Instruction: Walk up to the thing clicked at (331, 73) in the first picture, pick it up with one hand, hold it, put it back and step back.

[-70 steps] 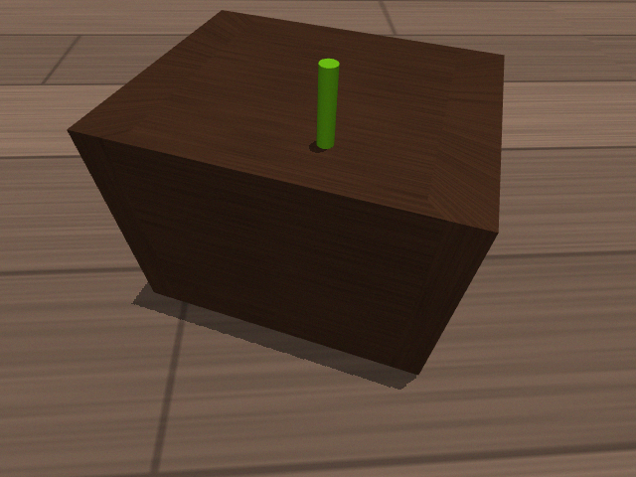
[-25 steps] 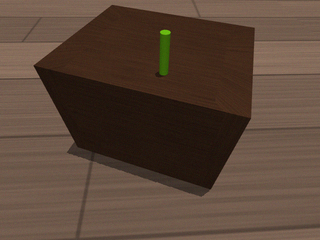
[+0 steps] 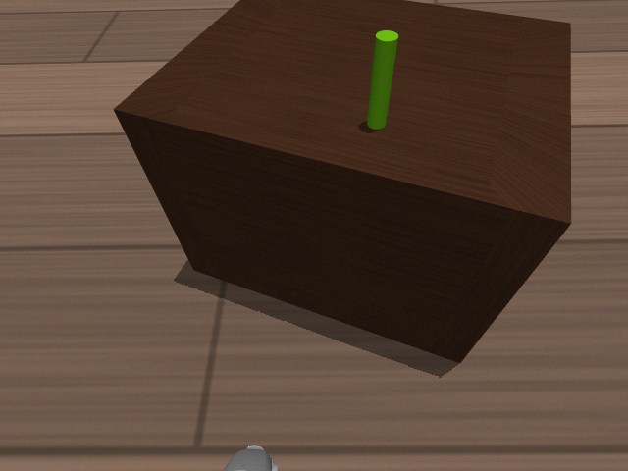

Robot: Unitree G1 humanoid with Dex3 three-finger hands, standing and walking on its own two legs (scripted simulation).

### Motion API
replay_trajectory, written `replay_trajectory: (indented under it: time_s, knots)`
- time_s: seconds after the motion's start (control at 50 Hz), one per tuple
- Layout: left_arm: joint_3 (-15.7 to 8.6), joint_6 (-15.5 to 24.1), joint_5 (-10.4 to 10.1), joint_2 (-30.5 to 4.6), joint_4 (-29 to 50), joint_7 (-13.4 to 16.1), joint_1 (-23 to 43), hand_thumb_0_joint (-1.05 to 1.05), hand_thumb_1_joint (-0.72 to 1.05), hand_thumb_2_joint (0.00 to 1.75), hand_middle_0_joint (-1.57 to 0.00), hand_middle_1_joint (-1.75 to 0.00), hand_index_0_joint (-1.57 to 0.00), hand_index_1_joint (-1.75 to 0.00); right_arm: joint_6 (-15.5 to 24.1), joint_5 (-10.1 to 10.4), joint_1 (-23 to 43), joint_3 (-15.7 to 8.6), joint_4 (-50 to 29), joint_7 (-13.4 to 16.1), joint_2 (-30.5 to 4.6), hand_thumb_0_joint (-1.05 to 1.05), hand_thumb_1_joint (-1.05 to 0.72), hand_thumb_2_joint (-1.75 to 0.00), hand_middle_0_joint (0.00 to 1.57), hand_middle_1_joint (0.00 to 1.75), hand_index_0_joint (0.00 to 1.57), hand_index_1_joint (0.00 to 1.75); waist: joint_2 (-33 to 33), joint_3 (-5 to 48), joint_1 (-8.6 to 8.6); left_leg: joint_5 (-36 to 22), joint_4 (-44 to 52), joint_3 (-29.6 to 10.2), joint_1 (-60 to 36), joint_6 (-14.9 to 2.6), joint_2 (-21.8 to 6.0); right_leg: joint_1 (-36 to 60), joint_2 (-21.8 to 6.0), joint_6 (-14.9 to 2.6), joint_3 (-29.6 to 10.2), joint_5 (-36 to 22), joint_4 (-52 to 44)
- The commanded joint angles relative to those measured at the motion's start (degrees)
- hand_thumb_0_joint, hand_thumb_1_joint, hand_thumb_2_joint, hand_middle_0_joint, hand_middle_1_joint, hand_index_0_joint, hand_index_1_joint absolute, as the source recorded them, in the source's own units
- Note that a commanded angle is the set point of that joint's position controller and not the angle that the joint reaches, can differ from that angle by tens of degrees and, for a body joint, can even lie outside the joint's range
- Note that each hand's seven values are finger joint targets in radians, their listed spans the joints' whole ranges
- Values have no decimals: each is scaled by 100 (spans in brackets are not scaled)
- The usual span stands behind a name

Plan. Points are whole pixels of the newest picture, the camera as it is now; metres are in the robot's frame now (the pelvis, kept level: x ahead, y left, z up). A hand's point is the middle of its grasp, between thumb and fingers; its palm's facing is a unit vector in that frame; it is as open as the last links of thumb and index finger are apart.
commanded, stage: walk up
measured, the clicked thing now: (381, 83) +0.80 -0.11 +0.03
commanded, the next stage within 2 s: none
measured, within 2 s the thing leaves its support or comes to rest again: neither
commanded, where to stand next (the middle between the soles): +0.17 +0.14 m, yaw -3 degrees
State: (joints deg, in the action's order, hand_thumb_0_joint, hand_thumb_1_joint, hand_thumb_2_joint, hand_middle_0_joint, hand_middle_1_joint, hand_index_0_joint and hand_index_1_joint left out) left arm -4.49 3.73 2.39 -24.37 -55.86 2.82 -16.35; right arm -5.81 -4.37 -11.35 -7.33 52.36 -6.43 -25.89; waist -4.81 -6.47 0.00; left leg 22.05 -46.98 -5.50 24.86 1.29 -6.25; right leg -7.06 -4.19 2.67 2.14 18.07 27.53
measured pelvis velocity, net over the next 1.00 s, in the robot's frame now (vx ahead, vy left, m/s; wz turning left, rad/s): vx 0.11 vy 0.16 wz -0.04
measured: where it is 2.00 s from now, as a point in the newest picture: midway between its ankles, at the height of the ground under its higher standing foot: outside the picture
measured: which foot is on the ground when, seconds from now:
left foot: up 0.00-0.04, down 0.06-0.38, up 0.40-0.62, down 0.64-1.00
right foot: down 0.00-0.08, up 0.10-0.34, down 0.36-1.00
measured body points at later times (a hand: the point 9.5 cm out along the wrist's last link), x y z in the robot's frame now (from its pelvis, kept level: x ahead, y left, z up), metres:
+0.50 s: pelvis +0.08 +0.11 -0.01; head +0.10 +0.08 +0.44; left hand +0.15 +0.43 -0.10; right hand +0.14 -0.19 -0.15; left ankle +0.07 +0.23 -0.69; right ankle +0.12 +0.02 -0.73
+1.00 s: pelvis +0.11 +0.16 +0.00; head +0.14 +0.17 +0.44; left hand +0.22 +0.47 -0.13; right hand +0.21 -0.15 -0.11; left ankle +0.12 +0.29 -0.73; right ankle +0.10 +0.02 -0.73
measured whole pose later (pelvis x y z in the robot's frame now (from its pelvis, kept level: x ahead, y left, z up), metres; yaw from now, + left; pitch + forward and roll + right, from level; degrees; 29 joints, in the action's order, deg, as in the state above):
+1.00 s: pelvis +0.11 +0.16 +0.00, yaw -2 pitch -2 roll +0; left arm -0.8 -0.3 0.2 -22.7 -57.0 -0.8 -5.9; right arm 1.5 0.1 -6.0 -0.8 55.1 0.5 -20.9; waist 1.4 -6.2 0.4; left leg 19.0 -35.9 -0.6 14.8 1.1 -1.7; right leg -13.3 -1.4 1.4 -1.0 19.6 35.0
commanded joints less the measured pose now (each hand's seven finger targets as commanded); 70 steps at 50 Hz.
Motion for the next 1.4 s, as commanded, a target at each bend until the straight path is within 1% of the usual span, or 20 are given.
replay_trajectory:
  time_s: [0.0,0.04,0.06,0.08,0.16,0.26,0.32,0.34,0.36,0.38,0.4,0.54,0.58,0.62,0.64,0.66,0.78,0.84,0.94,1.38]
  knots:
    - [-399,88,-27,-1867,677,150,397,0,90,90,-20,-30,-20,-30,210,61,-168,-264,-697,-36,-823,0,-90,-90,20,30,20,30,1375,523,-281,-404,891,763,-1223,-143,228,-984,-985,-1154,-375,-1068,-57]
    - [-256,1,-15,-1413,747,163,128,0,90,90,-20,-30,-20,-30,237,16,-1202,-453,-443,14,-1132,0,-90,-90,20,30,20,30,113,1013,-761,-435,1563,657,-2674,-366,428,-1703,-411,-785,80,-339,1951]
    - [-110,-2,-154,-947,913,155,16,0,90,90,-20,-30,-20,-30,287,-55,-1387,-534,-596,67,-1677,0,-90,-90,20,30,20,30,-1716,805,-883,194,2937,-1756,-2539,-834,-759,-2751,687,-496,167,1698,3377]
    - [-131,-10,-205,-1204,876,233,222,0,90,90,-20,-30,-20,-30,327,147,-1097,-564,-723,93,-2057,0,-90,-90,20,30,20,30,-1669,693,-828,789,3416,-2775,-1843,-1445,-1259,-2787,597,-581,-371,2178,3931]
    - [-148,67,-314,-1456,458,121,-530,0,90,90,-20,-30,-20,-30,375,183,-404,-315,-1137,263,-1253,0,-90,-90,20,30,20,30,-633,242,-158,27,2681,-1202,-1342,-1465,-744,-2504,-32,-576,-418,1205,3383]
    - [-158,151,-152,-1150,611,86,-664,0,90,90,-20,-30,-20,-30,402,142,-552,-199,-1378,252,-1034,0,-90,-90,20,30,20,30,-456,305,-144,-1762,2365,-904,-931,-1714,-837,-1324,263,-412,185,852,1678]
    - [-273,161,-56,-1092,624,88,-992,0,90,90,-20,-30,-20,-30,411,303,-43,3,-1508,341,-729,0,-90,-90,20,30,20,30,113,501,356,-898,1628,-370,254,-1089,-519,335,300,-564,-68,-629,587]
    - [-336,176,13,-1275,733,93,-1003,0,90,90,-20,-30,-20,-30,415,364,-146,118,-1474,382,-427,0,-90,-90,20,30,20,30,695,539,452,-161,939,-114,672,-737,-121,603,-263,-756,-1136,45,-60]
    - [-357,227,41,-1596,938,103,-789,0,90,90,-20,-30,-20,-30,380,390,-396,182,-1419,407,-225,0,-90,-90,20,30,20,30,1596,584,294,1078,-312,332,896,-280,675,387,-1699,-1178,-3385,745,-1186]
    - [-348,171,-10,-1813,992,91,-423,0,90,90,-20,-30,-20,-30,281,315,-408,14,-1260,513,-804,0,-90,-90,20,30,20,30,998,376,220,1455,-1137,-71,459,-301,641,-583,-2112,-1756,-3832,1333,-1374]
    - [-317,161,-43,-1656,1057,82,-232,0,90,90,-20,-30,-20,-30,261,328,-520,-24,-1122,537,-931,0,-90,-90,20,30,20,30,832,164,118,1249,-1444,-249,429,-274,566,-717,-1963,-1959,-3494,1049,-1209]
    - [-198,76,-22,-1186,1090,-125,279,0,90,90,-20,-30,-20,-30,563,433,-617,194,-544,562,-587,0,-90,-90,20,30,20,30,1582,652,56,593,573,505,-639,-102,548,-641,-844,-1370,-930,-1761,-25]
    - [-148,-71,-136,-1133,1026,-170,410,0,90,90,-20,-30,-20,-30,685,389,-706,188,-363,628,-530,0,-90,-90,20,30,20,30,1318,753,-90,-710,1832,754,-1379,-87,739,-904,-581,-1122,-556,-2268,732]
    - [7,-203,-229,-675,1084,-189,481,0,90,90,-20,-30,-20,-30,808,276,-602,125,-349,724,-915,0,-90,-90,20,30,20,30,330,830,-30,-1838,2334,-618,-1602,-423,-143,-1377,-161,-641,-358,-1453,1513]
    - [1,-290,-249,-721,1003,-181,440,0,90,90,-20,-30,-20,-30,852,333,-246,79,-460,740,-1404,0,-90,-90,20,30,20,30,-302,722,43,-2014,2425,-1975,-1090,-1109,-1142,-1439,314,-383,-242,129,1648]
    - [-92,-341,-215,-970,803,-158,565,0,90,90,-20,-30,-20,-30,869,394,-35,79,-445,731,-1386,0,-90,-90,20,30,20,30,-228,560,25,-2236,2342,-2031,-693,-1476,-1289,-1036,255,-415,-420,1115,2017]
    - [-24,-276,-243,-780,485,-223,575,0,90,90,-20,-30,-20,-30,897,398,175,234,-302,808,-1099,0,-90,-90,20,30,20,30,-657,911,117,-4428,1421,-696,-1702,-953,-626,-938,236,-521,-270,251,740]
    - [-40,-208,-177,-1138,358,-217,652,0,90,90,-20,-30,-20,-30,854,516,191,292,-318,826,-866,0,-90,-90,20,30,20,30,10,1347,28,-3297,1131,-92,-1113,-453,-105,218,-269,-782,-807,-2819,564]
    - [131,-300,-252,-921,167,-274,1029,0,90,90,-20,-30,-20,-30,870,437,741,336,-61,789,-918,0,-90,-90,20,30,20,30,115,969,97,-2092,2016,-318,-1293,-579,-293,-295,-90,-564,-625,-1566,469]
    - [66,-257,-217,-799,-543,-320,1492,0,90,90,-20,-30,-20,-30,842,371,958,467,816,697,-632,0,-90,-90,20,30,20,30,553,806,26,-1523,2938,235,-1885,-180,-24,-12,-265,-467,-858,-1182,-1135]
